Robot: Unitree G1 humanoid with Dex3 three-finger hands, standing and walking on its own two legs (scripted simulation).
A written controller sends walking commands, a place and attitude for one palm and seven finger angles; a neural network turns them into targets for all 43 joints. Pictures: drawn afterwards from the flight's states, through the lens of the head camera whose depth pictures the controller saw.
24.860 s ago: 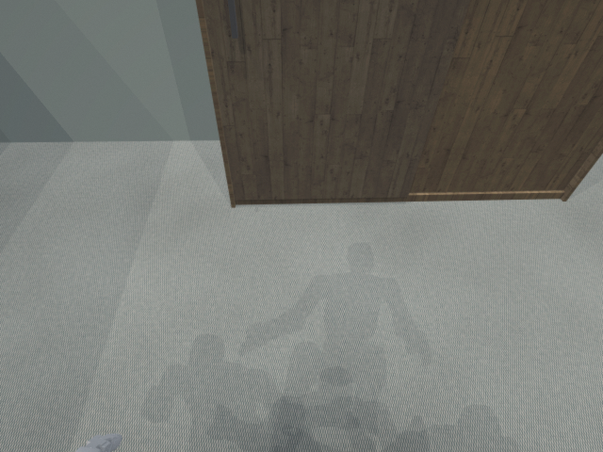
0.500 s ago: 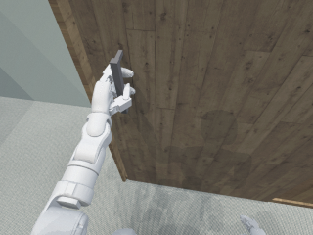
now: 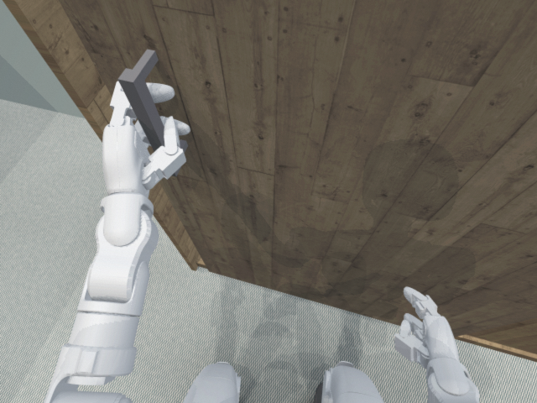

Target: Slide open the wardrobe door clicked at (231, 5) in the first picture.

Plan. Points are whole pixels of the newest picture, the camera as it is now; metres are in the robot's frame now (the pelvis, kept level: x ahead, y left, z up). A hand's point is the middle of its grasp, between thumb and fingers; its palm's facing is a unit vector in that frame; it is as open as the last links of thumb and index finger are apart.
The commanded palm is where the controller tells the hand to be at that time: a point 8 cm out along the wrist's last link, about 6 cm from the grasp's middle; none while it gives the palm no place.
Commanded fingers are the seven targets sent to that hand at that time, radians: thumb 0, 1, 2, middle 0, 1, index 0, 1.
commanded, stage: step sideways, sliding the door along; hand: left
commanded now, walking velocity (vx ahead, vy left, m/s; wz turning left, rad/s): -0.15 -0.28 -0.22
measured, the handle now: (161, 121) +0.42 +0.21 +0.13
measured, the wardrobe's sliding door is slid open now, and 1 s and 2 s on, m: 0.06 0.36 0.44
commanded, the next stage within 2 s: stop walking and hold the door there in 1.68 s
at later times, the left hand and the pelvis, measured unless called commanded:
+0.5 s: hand (278, 173) +0.36 +0.05 +0.13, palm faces +0.28 -0.96 -0.04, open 6.0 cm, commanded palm +0.31 +0.04 +0.14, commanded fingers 0.00 0.90 0.90 -0.45 -1.40 -0.45 -1.40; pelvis +0.02 -0.12 +0.01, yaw +0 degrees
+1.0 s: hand (430, 215) +0.33 -0.12 +0.14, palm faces +0.15 -0.99 -0.06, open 5.9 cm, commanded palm +0.29 -0.12 +0.13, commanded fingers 0.00 0.90 0.90 -0.45 -1.40 -0.45 -1.40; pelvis -0.01 -0.24 +0.02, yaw -6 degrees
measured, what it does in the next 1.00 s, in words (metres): steps to the right: right foot, then left foot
